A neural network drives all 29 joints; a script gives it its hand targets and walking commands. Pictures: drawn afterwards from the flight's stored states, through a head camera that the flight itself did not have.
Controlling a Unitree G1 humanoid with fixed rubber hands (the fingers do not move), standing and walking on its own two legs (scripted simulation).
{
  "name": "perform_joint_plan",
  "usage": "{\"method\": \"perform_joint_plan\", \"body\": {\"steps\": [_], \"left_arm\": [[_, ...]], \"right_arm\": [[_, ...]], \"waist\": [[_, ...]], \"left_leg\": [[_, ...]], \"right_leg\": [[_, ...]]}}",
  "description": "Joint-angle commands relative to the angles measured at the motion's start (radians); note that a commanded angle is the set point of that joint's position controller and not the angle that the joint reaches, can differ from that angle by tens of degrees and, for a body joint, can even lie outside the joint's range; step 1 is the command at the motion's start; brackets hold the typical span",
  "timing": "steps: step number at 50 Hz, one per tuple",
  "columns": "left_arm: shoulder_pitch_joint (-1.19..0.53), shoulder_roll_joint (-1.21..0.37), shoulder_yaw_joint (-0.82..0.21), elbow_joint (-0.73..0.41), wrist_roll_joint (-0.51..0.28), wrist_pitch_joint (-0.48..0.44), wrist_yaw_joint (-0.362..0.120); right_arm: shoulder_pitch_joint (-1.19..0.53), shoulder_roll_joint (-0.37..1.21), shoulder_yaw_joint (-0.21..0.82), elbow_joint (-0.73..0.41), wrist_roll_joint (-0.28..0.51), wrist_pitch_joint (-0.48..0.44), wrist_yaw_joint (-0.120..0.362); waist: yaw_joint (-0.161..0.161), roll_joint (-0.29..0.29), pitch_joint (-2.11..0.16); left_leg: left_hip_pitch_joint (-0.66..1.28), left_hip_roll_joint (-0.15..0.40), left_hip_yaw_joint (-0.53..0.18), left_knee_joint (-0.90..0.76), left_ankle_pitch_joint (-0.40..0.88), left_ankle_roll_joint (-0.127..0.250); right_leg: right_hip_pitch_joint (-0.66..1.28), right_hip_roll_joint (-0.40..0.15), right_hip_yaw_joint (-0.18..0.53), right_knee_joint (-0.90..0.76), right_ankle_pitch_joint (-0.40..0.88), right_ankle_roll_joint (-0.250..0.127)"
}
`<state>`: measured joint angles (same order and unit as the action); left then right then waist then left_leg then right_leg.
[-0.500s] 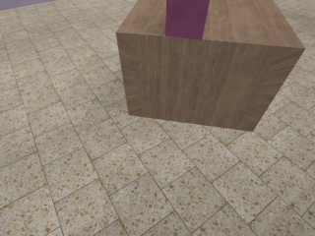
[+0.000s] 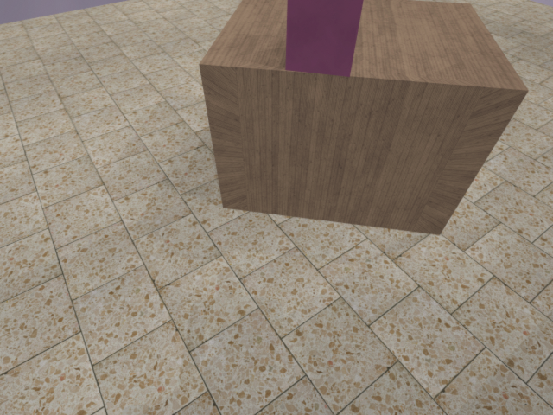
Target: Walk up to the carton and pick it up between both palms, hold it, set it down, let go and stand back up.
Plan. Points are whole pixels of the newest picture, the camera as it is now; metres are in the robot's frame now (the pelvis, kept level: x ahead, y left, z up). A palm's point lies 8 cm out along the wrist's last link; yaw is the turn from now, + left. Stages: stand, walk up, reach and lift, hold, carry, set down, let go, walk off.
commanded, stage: stand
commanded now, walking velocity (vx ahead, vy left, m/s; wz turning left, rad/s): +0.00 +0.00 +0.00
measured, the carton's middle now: (325, 20) +1.21 -0.16 +0.08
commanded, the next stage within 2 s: walk up in 1.10 s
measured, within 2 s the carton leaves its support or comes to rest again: neither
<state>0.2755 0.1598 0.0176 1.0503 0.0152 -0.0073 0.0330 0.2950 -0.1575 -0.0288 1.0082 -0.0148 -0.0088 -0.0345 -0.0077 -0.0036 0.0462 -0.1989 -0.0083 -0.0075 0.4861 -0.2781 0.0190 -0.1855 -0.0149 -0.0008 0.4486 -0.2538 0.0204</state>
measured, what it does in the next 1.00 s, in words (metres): stands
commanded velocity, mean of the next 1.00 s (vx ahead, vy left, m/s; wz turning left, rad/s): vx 0.00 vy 0.00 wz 0.00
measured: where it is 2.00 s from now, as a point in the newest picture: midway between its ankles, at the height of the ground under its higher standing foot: outside the picture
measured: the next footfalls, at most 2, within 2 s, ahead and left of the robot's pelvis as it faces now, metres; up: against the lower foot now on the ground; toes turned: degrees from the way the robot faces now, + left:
right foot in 1.62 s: +0.11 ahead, -0.19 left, +0.00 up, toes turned -15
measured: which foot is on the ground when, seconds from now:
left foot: down 0.00-1.00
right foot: down 0.00-1.00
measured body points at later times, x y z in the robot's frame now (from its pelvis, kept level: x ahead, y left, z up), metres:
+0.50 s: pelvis +0.00 +0.01 +0.00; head +0.02 +0.01 +0.45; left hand -0.02 +0.22 -0.16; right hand +0.00 -0.21 -0.16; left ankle -0.01 +0.11 -0.74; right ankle -0.01 -0.14 -0.74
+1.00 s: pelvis +0.00 +0.01 +0.00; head +0.02 +0.02 +0.45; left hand -0.03 +0.22 -0.16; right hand -0.02 -0.19 -0.16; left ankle -0.01 +0.11 -0.74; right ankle -0.01 -0.14 -0.74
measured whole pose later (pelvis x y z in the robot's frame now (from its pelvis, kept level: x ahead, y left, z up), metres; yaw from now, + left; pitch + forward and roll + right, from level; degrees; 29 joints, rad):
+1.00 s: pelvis +0.00 +0.01 +0.00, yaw +0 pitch -1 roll +0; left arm 0.32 0.13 0.00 1.19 0.01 0.00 0.05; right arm 0.31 -0.10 -0.01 1.15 -0.02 -0.02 -0.04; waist 0.00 -0.02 0.04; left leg -0.16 -0.03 0.00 0.43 -0.25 0.04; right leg -0.16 -0.04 0.01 0.40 -0.24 0.04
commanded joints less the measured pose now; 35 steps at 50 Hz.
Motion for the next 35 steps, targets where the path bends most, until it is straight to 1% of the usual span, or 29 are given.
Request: {"method": "perform_joint_plan", "body": {"steps": [1, 2, 3, 4, 5, 6, 7, 9, 11, 12, 14, 15, 16, 18, 19, 20, 21, 22, 24, 25, 26, 27, 28, 29, 30, 32, 33, 34, 35], "left_arm": [[0.067, 0.054, 0.009, 0.007, -0.008, -0.004, 0.006], [0.083, 0.042, 0.005, 0.013, -0.011, -0.005, 0.006], [0.074, 0.067, 0.006, 0.019, -0.001, -0.003, 0.011], [0.049, 0.044, -0.002, 0.008, -0.005, -0.004, 0.011], [0.069, 0.084, 0.011, 0.023, -0.002, -0.004, 0.012], [0.086, 0.056, 0.009, 0.036, -0.003, -0.006, 0.012], [0.064, 0.067, 0.007, 0.034, -0.004, -0.004, 0.014], [0.077, 0.08, 0.009, 0.046, -0.007, -0.001, 0.014], [0.098, 0.044, -0.001, 0.063, -0.007, -0.002, 0.013], [0.077, 0.063, 0.002, 0.063, -0.003, -0.001, 0.016], [0.1, 0.045, -0.001, 0.074, -0.007, -0.002, 0.014], [0.092, 0.042, -0.005, 0.085, -0.003, -0.004, 0.015], [0.083, 0.036, -0.007, 0.082, -0.003, -0.006, 0.015], [0.086, 0.043, -0.008, 0.086, -0.003, -0.006, 0.018], [0.089, 0.02, -0.011, 0.09, -0.002, -0.005, 0.02], [0.083, 0.034, -0.007, 0.096, 0.0, -0.004, 0.021], [0.092, 0.048, -0.008, 0.095, 0.0, -0.005, 0.022], [0.101, 0.045, -0.008, 0.099, -0.004, -0.007, 0.017], [0.096, 0.053, -0.007, 0.107, -0.001, -0.008, 0.014], [0.093, 0.025, -0.011, 0.099, -0.008, -0.005, 0.013], [0.093, 0.023, -0.018, 0.108, -0.003, -0.008, 0.015], [0.123, 0.026, -0.013, 0.117, 0.0, -0.008, 0.019], [0.139, 0.022, -0.015, 0.124, -0.008, -0.005, 0.024], [0.117, 0.016, -0.014, 0.119, -0.01, 0.0, 0.024], [0.123, 0.025, -0.015, 0.121, -0.009, 0.002, 0.024], [0.131, 0.009, -0.017, 0.121, -0.007, 0.003, 0.019], [0.123, 0.048, -0.009, 0.122, -0.001, 0.0, 0.021], [0.125, 0.014, -0.014, 0.121, -0.01, -0.001, 0.016], [0.112, 0.012, -0.014, 0.12, -0.007, -0.002, 0.018]], "right_arm": [[0.062, -0.098, -0.015, 0.002, 0.004, -0.007, -0.004], [0.04, -0.069, -0.007, 0.004, 0.003, -0.007, -0.003], [0.061, -0.078, -0.012, 0.013, 0.002, -0.004, -0.004], [0.059, -0.095, -0.014, 0.02, 0.004, -0.004, -0.005], [0.065, -0.067, -0.008, 0.03, -0.003, -0.009, -0.002], [0.058, -0.055, -0.002, 0.038, -0.005, -0.011, -0.007], [0.062, -0.053, -0.003, 0.045, -0.001, -0.012, -0.003], [0.052, -0.057, -0.001, 0.047, -0.006, -0.015, -0.009], [0.065, -0.072, -0.005, 0.069, 0.005, -0.012, -0.009], [0.057, -0.046, -0.002, 0.065, -0.002, -0.012, -0.007], [0.044, -0.052, -0.002, 0.068, -0.001, -0.012, -0.011], [0.053, -0.06, -0.008, 0.071, 0.003, -0.011, -0.007], [0.044, -0.07, -0.012, 0.078, 0.001, -0.012, -0.006], [0.055, -0.044, -0.008, 0.092, 0.0, -0.009, -0.008], [0.048, -0.031, -0.003, 0.093, 0.004, -0.007, -0.009], [0.077, -0.038, -0.005, 0.099, 0.004, -0.005, -0.01], [0.082, -0.065, -0.015, 0.102, 0.002, -0.005, -0.007], [0.071, -0.036, -0.005, 0.109, 0.001, -0.007, -0.006], [0.07, -0.049, -0.007, 0.115, -0.002, -0.002, -0.007], [0.044, -0.068, -0.011, 0.102, 0.003, -0.003, -0.006], [0.066, -0.055, -0.009, 0.104, 0.008, -0.003, -0.002], [0.07, -0.03, -0.003, 0.122, 0.005, -0.005, -0.007], [0.079, -0.052, -0.004, 0.125, -0.002, -0.005, -0.008], [0.076, -0.011, 0.006, 0.126, 0.001, -0.005, -0.015], [0.086, -0.016, 0.008, 0.132, 0.002, -0.005, -0.012], [0.079, -0.053, -0.004, 0.131, 0.002, -0.012, -0.01], [0.073, -0.011, 0.007, 0.13, -0.002, -0.013, -0.006], [0.077, -0.017, 0.009, 0.131, -0.001, -0.012, -0.008], [0.087, -0.025, 0.004, 0.137, 0.001, -0.011, -0.011]], "waist": [[0.007, -0.037, 0.018], [0.015, -0.001, 0.015], [0.001, 0.019, 0.001], [-0.009, 0.009, 0.019], [0.004, -0.013, -0.005], [0.011, -0.003, 0.0], [0.004, -0.008, 0.009], [0.007, 0.036, 0.019], [0.011, 0.037, 0.016], [0.004, 0.001, 0.024], [0.016, 0.011, 0.0], [0.005, -0.027, 0.013], [0.005, 0.011, 0.012], [-0.002, 0.027, 0.018], [0.001, 0.01, 0.03], [-0.016, -0.015, 0.015], [-0.01, 0.022, 0.009], [0.001, 0.028, 0.022], [-0.003, 0.006, 0.021], [0.003, 0.008, 0.018], [-0.011, -0.028, 0.011], [0.001, 0.001, 0.02], [-0.002, 0.0, 0.037], [0.0, -0.029, 0.055], [0.001, -0.013, 0.054], [0.007, 0.039, 0.029], [-0.001, 0.011, 0.029], [0.012, 0.003, 0.021], [-0.003, -0.005, 0.024]], "left_leg": [[-0.043, 0.079, -0.083, -0.096, 0.145, 0.04], [-0.031, 0.082, -0.082, -0.1, 0.128, 0.039], [-0.009, 0.079, -0.071, -0.106, 0.118, 0.029], [-0.021, 0.083, -0.078, -0.103, 0.13, 0.032], [-0.003, 0.083, -0.083, -0.092, 0.166, 0.039], [0.004, 0.086, -0.078, -0.098, 0.193, 0.039], [-0.008, 0.076, -0.077, -0.098, 0.187, 0.033], [-0.021, 0.082, -0.072, -0.11, 0.184, 0.032], [-0.032, 0.084, -0.084, -0.125, 0.17, 0.037], [-0.008, 0.084, -0.084, -0.114, 0.166, 0.033], [0.02, 0.088, -0.077, -0.114, 0.18, 0.043], [0.001, 0.082, -0.077, -0.104, 0.2, 0.036], [0.006, 0.083, -0.068, -0.114, 0.189, 0.037], [0.003, 0.08, -0.072, -0.106, 0.195, 0.03], [0.011, 0.076, -0.058, -0.102, 0.196, 0.027], [0.031, 0.075, -0.061, -0.104, 0.195, 0.025], [0.024, 0.073, -0.065, -0.115, 0.196, 0.029], [0.029, 0.073, -0.055, -0.109, 0.178, 0.03], [0.014, 0.073, -0.062, -0.125, 0.147, 0.025], [0.016, 0.082, -0.076, -0.117, 0.152, 0.036], [0.024, 0.074, -0.067, -0.119, 0.166, 0.027], [0.033, 0.082, -0.066, -0.117, 0.179, 0.032], [0.016, 0.09, -0.075, -0.118, 0.165, 0.041], [-0.01, 0.081, -0.09, -0.122, 0.153, 0.043], [0.001, 0.077, -0.07, -0.125, 0.161, 0.033], [-0.002, 0.079, -0.071, -0.132, 0.177, 0.036], [0.008, 0.086, -0.075, -0.132, 0.181, 0.032], [0.003, 0.084, -0.074, -0.125, 0.209, 0.034], [0.007, 0.087, -0.07, -0.124, 0.203, 0.033]], "right_leg": [[0.018, -0.057, 0.045, -0.056, 0.119, -0.035], [0.003, -0.059, 0.054, -0.057, 0.118, -0.037], [0.002, -0.069, 0.053, -0.06, 0.121, -0.041], [-0.004, -0.064, 0.047, -0.061, 0.143, -0.037], [0.019, -0.063, 0.051, -0.071, 0.155, -0.036], [0.018, -0.067, 0.047, -0.068, 0.16, -0.037], [0.015, -0.065, 0.05, -0.06, 0.169, -0.04], [0.024, -0.065, 0.058, -0.071, 0.154, -0.034], [0.045, -0.07, 0.051, -0.064, 0.154, -0.037], [0.007, -0.063, 0.044, -0.068, 0.143, -0.032], [0.017, -0.068, 0.044, -0.083, 0.144, -0.033], [0.013, -0.061, 0.041, -0.074, 0.159, -0.031], [0.014, -0.071, 0.048, -0.075, 0.162, -0.034], [0.011, -0.07, 0.046, -0.074, 0.16, -0.029], [0.002, -0.073, 0.047, -0.082, 0.174, -0.032], [-0.005, -0.066, 0.045, -0.075, 0.176, -0.031], [0.005, -0.069, 0.041, -0.079, 0.16, -0.032], [0.004, -0.071, 0.048, -0.094, 0.153, -0.025], [0.002, -0.07, 0.05, -0.088, 0.141, -0.031], [-0.004, -0.064, 0.037, -0.083, 0.14, -0.023], [-0.002, -0.064, 0.04, -0.079, 0.141, -0.029], [-0.001, -0.067, 0.037, -0.081, 0.165, -0.023], [-0.008, -0.067, 0.036, -0.101, 0.151, -0.016], [-0.001, -0.064, 0.035, -0.087, 0.149, -0.018], [-0.007, -0.068, 0.041, -0.076, 0.147, -0.02], [0.018, -0.07, 0.043, -0.081, 0.15, -0.022], [0.008, -0.072, 0.046, -0.08, 0.149, -0.027], [0.035, -0.076, 0.044, -0.082, 0.16, -0.025], [0.024, -0.075, 0.044, -0.086, 0.164, -0.03]]}}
